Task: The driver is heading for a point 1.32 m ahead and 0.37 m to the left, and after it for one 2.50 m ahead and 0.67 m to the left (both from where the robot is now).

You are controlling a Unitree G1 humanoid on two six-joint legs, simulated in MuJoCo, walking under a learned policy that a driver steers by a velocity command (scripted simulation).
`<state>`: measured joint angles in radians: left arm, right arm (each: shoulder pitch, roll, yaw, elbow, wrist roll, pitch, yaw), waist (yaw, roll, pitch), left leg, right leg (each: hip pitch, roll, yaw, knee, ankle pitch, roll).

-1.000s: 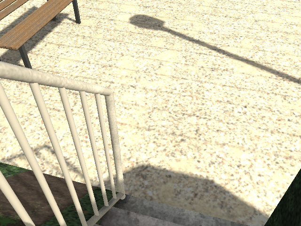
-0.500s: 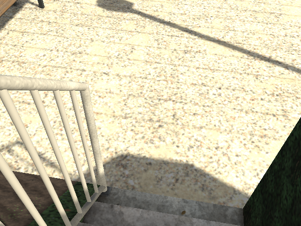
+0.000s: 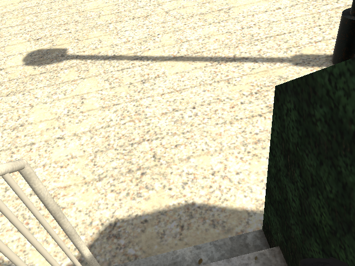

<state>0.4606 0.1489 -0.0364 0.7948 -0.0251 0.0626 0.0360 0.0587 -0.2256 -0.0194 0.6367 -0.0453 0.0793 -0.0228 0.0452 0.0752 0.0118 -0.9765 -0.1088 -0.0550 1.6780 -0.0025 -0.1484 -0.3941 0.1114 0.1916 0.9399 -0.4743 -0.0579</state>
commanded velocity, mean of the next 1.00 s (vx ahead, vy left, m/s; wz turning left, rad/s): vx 0.37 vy -0.01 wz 0.25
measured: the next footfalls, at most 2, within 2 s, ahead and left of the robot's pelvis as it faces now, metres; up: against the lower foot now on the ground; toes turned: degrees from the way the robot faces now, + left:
left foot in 0.50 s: +0.18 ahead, +0.31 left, -0.22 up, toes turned +12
right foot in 0.94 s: +0.42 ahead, +0.39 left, -0.43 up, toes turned +14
